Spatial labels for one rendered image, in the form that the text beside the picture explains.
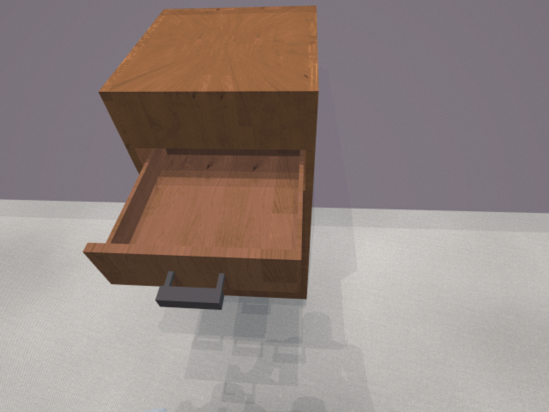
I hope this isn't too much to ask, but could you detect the handle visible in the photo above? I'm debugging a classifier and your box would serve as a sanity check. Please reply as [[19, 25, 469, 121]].
[[155, 271, 225, 310]]

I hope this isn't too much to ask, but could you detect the drawer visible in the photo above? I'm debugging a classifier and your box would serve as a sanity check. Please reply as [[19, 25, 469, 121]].
[[83, 148, 304, 293]]

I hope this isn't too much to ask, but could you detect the cabinet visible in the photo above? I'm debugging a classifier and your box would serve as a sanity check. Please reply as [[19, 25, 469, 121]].
[[99, 5, 318, 300]]

